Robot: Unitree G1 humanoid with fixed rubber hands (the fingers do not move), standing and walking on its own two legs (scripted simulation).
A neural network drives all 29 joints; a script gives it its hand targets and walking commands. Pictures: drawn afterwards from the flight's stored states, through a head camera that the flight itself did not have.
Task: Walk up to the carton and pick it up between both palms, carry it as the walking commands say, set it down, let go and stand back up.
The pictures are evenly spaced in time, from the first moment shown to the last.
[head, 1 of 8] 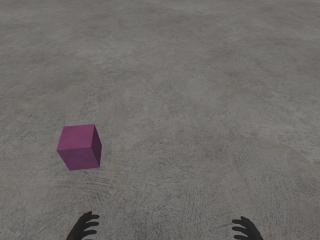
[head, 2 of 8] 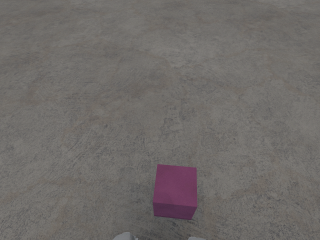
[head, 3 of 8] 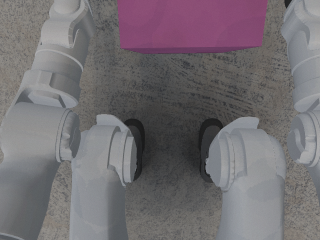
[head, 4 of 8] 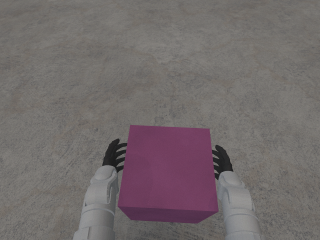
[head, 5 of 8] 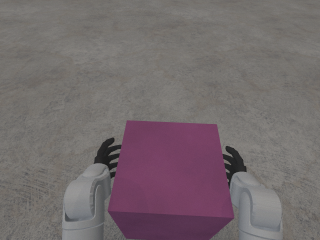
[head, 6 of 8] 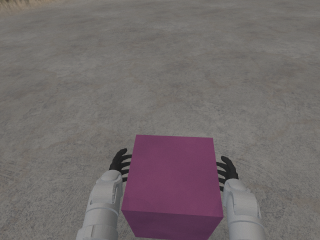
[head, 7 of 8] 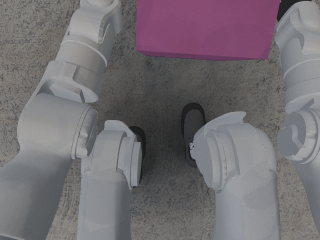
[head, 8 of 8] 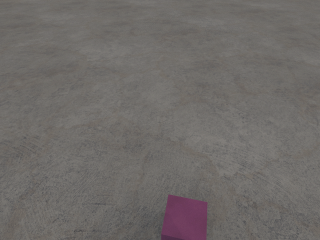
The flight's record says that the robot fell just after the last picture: no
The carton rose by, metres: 0.68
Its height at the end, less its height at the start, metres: +0.00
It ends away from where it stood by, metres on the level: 1.58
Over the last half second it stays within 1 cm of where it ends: yes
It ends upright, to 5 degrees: yes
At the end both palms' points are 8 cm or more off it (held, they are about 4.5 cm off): yes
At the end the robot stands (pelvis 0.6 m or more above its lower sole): yes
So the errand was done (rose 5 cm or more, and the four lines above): yes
